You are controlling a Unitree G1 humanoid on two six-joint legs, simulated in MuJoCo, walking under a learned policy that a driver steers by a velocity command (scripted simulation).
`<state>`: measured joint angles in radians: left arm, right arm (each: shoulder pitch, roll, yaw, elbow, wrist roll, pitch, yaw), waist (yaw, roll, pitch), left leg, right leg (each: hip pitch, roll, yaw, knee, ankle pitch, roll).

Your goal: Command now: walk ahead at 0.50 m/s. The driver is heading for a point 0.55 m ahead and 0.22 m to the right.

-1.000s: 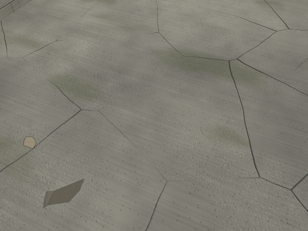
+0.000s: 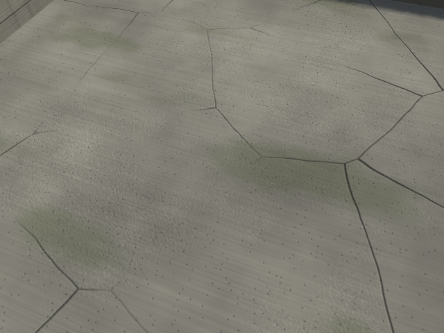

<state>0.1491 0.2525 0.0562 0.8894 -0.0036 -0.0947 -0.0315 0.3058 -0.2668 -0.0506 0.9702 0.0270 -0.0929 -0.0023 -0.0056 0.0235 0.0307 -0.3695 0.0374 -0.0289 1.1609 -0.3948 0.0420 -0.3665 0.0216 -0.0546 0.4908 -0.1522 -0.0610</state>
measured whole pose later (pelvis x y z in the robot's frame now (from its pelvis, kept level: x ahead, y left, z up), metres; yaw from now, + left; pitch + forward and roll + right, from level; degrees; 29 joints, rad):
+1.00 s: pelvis +0.51 -0.06 -0.02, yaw -25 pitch +2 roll +2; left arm 0.07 0.28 0.08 0.74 0.00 -0.03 -0.03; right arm 0.25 -0.29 -0.07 0.92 0.01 -0.07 -0.01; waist -0.04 -0.01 0.08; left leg -0.21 0.08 0.08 1.05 -0.57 -0.06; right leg -0.49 0.01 -0.05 0.64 -0.17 -0.13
